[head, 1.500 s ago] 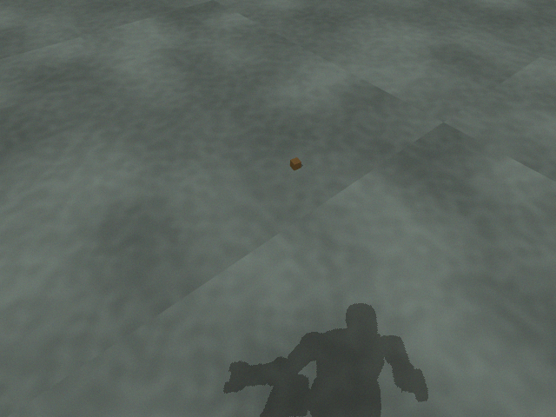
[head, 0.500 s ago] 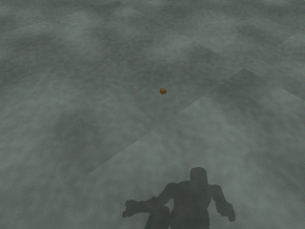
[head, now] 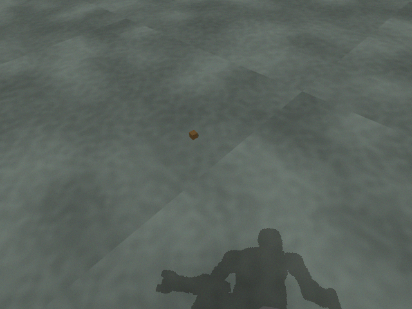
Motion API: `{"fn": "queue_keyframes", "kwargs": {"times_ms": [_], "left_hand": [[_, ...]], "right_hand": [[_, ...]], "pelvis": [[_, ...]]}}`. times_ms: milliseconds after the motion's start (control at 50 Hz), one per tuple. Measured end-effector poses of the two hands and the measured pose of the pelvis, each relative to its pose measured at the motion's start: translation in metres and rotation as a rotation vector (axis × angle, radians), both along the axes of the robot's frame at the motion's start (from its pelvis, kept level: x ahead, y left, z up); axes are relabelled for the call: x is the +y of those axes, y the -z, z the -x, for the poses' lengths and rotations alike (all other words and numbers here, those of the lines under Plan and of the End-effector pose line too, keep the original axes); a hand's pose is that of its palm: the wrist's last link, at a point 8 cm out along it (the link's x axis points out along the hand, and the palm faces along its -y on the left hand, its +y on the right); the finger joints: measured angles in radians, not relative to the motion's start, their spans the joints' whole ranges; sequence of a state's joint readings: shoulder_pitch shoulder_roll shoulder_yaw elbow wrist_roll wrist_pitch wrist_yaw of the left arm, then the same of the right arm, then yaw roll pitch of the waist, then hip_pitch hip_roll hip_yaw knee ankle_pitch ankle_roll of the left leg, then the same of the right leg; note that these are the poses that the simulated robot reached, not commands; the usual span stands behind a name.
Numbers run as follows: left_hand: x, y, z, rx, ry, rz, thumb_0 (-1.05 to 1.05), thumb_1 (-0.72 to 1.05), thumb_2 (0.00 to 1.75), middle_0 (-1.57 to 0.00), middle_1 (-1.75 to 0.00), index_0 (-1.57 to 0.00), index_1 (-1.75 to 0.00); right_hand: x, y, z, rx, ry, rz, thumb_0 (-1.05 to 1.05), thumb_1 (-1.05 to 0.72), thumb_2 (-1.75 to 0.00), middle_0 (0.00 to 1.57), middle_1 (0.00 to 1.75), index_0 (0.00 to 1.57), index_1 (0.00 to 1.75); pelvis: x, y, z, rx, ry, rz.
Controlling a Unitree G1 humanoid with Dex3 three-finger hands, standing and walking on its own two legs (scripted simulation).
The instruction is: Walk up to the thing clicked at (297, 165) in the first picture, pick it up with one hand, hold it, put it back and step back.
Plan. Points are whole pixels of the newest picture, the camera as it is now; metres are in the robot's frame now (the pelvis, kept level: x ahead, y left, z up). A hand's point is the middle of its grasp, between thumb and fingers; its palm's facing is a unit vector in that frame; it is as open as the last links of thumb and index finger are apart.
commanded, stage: walk up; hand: left
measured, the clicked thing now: (193, 134) +1.29 +0.19 -0.73
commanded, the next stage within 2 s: none
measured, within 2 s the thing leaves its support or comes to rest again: neither
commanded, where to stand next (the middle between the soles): +0.87 -0.01 m, yaw -6 degrees
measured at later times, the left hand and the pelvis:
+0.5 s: hand (96, 254) +0.26 +0.30 -0.14, palm faces -0.13 -0.93 -0.35, open 7.4 cm; pelvis +0.21 +0.03 +0.01, yaw -5 degrees
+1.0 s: hand (149, 152) +0.55 +0.21 -0.09, palm faces -0.11 -0.91 -0.40, open 7.4 cm; pelvis +0.42 -0.03 +0.02, yaw -6 degrees
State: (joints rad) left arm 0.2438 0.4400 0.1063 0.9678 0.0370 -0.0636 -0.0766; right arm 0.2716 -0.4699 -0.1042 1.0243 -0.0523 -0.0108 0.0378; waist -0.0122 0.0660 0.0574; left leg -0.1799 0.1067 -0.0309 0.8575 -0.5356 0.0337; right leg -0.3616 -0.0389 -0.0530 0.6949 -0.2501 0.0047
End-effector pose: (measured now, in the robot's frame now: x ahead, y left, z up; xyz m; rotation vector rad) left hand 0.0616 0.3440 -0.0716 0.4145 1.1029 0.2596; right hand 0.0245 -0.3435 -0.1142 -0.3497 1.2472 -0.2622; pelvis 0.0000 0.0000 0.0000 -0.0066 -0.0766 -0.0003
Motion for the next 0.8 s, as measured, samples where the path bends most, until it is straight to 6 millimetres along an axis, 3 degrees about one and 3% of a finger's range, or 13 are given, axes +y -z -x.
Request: {"fn": "queue_keyframes", "kwargs": {"times_ms": [160, 240, 320, 460, 580, 680, 800], "left_hand": [[-0.037, -0.002, -0.011, 0.075, -0.037, 0.073, 0.01, 0.9, 0.9, -0.21, -0.3, -0.2, -0.3], [-0.039, 0.003, -0.035, 0.096, -0.03, 0.1, 0.01, 0.9, 0.9, -0.21, -0.3, -0.21, -0.3], [-0.031, 0.013, -0.074, 0.101, -0.006, 0.118, 0.01, 0.9, 0.9, -0.21, -0.3, -0.21, -0.3], [0.0, 0.034, -0.17, 0.115, 0.056, 0.106, 0.01, 0.9, 0.9, -0.21, -0.3, -0.21, -0.3], [0.003, 0.015, -0.271, 0.045, 0.138, 0.099, 0.01, 0.9, 0.9, -0.21, -0.3, -0.2, -0.3], [-0.008, 0.001, -0.344, -0.001, 0.182, 0.09, 0.01, 0.9, 0.9, -0.2, -0.3, -0.2, -0.3], [-0.042, -0.004, -0.428, -0.026, 0.242, 0.068, 0.01, 0.9, 0.9, -0.2, -0.3, -0.2, -0.3]], "right_hand": [[0.006, -0.027, -0.091, -0.126, -0.048, -0.067, 0.0, -0.9, -0.9, 0.2, 0.3, 0.2, 0.3], [0.01, -0.039, -0.122, -0.126, -0.059, -0.066, 0.0, -0.9, -0.9, 0.2, 0.3, 0.2, 0.3], [0.015, -0.045, -0.156, -0.104, -0.064, -0.035, 0.0, -0.9, -0.9, 0.2, 0.3, 0.2, 0.3], [0.037, -0.048, -0.223, -0.178, -0.035, 0.029, 0.0, -0.9, -0.9, 0.2, 0.3, 0.21, 0.3], [0.054, -0.056, -0.239, -0.16, 0.039, 0.002, 0.0, -0.9, -0.9, 0.2, 0.3, 0.21, 0.3], [0.053, -0.047, -0.249, -0.083, 0.074, -0.024, 0.0, -0.9, -0.9, 0.21, 0.3, 0.21, 0.3], [0.032, -0.017, -0.277, -0.025, 0.119, -0.066, 0.0, -0.9, -0.9, 0.21, 0.3, 0.21, 0.3]], "pelvis": [[-0.013, -0.023, -0.052, 0.0, 0.041, -0.001], [-0.012, -0.027, -0.083, 0.018, 0.054, 0.007], [-0.003, -0.024, -0.119, 0.034, 0.057, 0.025], [0.026, -0.009, -0.19, 0.04, 0.078, -0.003], [0.028, -0.024, -0.243, 0.036, 0.089, -0.006], [0.022, -0.026, -0.286, 0.032, 0.103, -0.024], [0.001, -0.013, -0.342, 0.034, 0.115, -0.052]]}}
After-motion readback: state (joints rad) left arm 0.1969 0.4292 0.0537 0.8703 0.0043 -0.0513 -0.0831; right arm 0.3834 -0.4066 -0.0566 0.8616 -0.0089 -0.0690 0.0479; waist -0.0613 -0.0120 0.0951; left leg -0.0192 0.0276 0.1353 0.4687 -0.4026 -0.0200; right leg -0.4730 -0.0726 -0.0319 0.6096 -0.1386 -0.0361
